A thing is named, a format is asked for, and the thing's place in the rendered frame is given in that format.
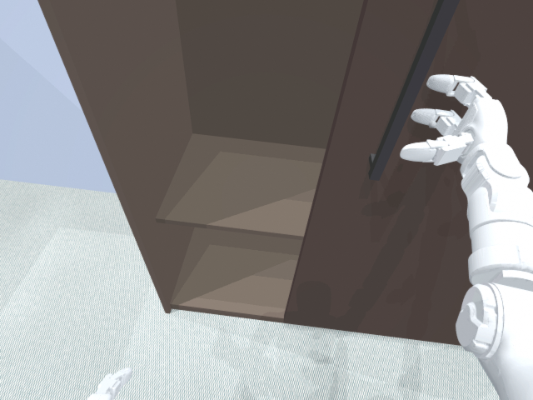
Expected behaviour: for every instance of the robot right forearm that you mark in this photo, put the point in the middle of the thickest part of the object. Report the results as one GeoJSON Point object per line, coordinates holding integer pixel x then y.
{"type": "Point", "coordinates": [500, 215]}

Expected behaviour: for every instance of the handle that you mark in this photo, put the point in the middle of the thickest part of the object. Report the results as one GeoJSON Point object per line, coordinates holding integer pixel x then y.
{"type": "Point", "coordinates": [430, 43]}

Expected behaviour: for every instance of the robot right hand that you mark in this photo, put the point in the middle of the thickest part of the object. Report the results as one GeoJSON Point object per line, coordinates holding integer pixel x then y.
{"type": "Point", "coordinates": [485, 121]}

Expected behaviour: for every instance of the right robot upper arm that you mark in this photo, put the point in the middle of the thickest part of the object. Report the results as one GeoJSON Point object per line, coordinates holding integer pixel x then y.
{"type": "Point", "coordinates": [496, 325]}

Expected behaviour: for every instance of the wardrobe door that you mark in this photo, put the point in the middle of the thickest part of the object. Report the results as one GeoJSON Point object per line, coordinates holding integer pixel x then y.
{"type": "Point", "coordinates": [390, 257]}

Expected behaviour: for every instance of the robot left hand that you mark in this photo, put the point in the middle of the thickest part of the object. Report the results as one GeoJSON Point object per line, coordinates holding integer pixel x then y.
{"type": "Point", "coordinates": [109, 387]}

